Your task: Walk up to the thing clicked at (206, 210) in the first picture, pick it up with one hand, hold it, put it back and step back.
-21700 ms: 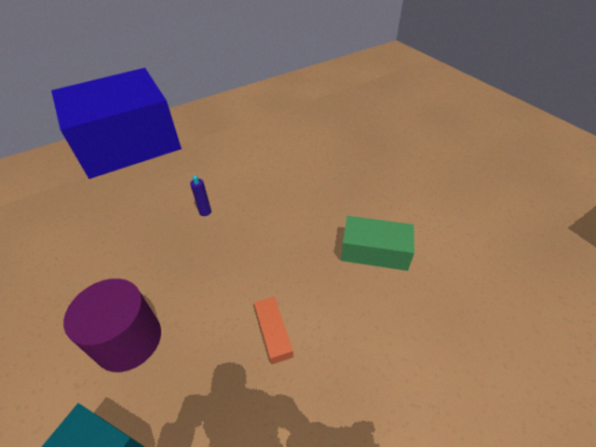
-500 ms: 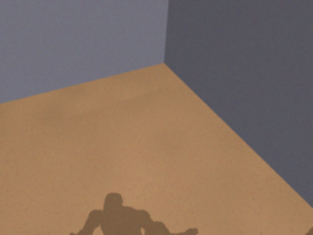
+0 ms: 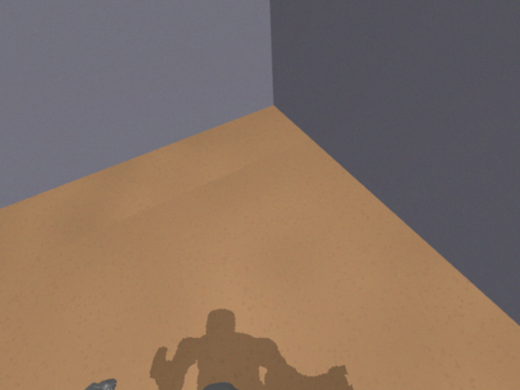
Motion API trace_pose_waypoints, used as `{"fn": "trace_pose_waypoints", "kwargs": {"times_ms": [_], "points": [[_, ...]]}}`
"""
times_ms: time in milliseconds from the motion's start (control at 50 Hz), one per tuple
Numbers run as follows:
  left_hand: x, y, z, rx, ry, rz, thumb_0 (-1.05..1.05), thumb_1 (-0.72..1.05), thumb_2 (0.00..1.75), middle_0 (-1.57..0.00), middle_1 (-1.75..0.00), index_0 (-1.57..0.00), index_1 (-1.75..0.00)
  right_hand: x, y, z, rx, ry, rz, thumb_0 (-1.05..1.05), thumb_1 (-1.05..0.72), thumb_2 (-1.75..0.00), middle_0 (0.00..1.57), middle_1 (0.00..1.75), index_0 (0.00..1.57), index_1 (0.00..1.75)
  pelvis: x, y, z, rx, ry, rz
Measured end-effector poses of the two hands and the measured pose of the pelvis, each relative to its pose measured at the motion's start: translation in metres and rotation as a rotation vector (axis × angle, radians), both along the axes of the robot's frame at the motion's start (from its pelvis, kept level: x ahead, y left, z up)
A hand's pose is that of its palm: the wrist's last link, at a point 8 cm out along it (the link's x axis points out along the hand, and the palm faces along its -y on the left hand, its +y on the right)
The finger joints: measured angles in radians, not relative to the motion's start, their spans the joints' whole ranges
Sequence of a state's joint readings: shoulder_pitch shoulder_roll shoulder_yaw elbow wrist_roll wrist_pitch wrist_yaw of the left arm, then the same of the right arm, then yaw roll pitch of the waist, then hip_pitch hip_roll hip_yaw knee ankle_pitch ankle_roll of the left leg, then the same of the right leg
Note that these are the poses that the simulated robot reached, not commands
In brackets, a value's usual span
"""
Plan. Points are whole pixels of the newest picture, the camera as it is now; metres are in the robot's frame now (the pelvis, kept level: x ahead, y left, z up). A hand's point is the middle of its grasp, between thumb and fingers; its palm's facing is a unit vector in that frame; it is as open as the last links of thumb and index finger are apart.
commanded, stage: walk up
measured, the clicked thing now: out of the picture +0.00 +1.36 -0.65
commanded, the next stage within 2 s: stand in 1.78 s
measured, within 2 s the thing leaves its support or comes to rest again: neither
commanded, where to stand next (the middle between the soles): +0.42 +0.01 m, yaw +0 degrees
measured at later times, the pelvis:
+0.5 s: pelvis +0.19 +0.01 +0.00, yaw -2 degrees
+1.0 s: pelvis +0.34 +0.00 -0.02, yaw +0 degrees
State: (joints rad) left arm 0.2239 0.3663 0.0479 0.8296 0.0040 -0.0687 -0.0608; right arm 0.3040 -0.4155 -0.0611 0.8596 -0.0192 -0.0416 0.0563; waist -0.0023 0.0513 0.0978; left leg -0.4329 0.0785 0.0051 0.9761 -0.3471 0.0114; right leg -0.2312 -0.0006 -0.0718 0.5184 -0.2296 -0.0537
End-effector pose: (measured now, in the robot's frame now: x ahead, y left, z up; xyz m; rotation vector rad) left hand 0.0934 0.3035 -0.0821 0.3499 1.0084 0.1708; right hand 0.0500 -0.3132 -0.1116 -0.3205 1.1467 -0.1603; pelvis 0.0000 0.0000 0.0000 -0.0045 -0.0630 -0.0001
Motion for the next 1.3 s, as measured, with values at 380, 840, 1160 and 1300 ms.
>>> {"fn": "trace_pose_waypoints", "kwargs": {"times_ms": [380,840,1160,1300], "points": [[0.107,0.044,-0.035,-0.021,0.179,0.007,0.01,0.91,0.89,-0.21,-0.30,-0.21,-0.30,0.136,0.018,0.033,-0.101,-0.055,-0.025,0.01,-0.90,-0.90,0.21,0.30,0.21,0.30,0.150,0.027,-0.002,0.018,0.010,-0.031],[0.251,-0.002,0.001,0.068,0.110,0.043,0.00,0.90,0.89,-0.21,-0.30,-0.21,-0.30,0.335,-0.019,0.000,-0.002,-0.030,0.038,0.01,-0.90,-0.90,0.20,0.30,0.20,0.30,0.307,-0.019,-0.002,0.005,0.020,-0.013],[0.314,0.005,-0.050,0.023,0.176,0.055,0.01,0.91,0.89,-0.21,-0.30,-0.21,-0.30,0.419,0.013,-0.007,-0.031,-0.093,0.031,0.01,-0.90,-0.90,0.21,0.30,0.20,0.30,0.353,-0.001,-0.022,-0.004,0.013,-0.021],[0.327,-0.002,-0.039,0.019,0.207,0.040,0.01,0.90,0.89,-0.21,-0.30,-0.21,-0.30,0.419,0.016,-0.011,0.016,-0.048,-0.020,0.01,-0.90,-0.90,0.21,0.30,0.20,0.30,0.367,-0.001,-0.011,0.002,0.015,-0.027]]}}
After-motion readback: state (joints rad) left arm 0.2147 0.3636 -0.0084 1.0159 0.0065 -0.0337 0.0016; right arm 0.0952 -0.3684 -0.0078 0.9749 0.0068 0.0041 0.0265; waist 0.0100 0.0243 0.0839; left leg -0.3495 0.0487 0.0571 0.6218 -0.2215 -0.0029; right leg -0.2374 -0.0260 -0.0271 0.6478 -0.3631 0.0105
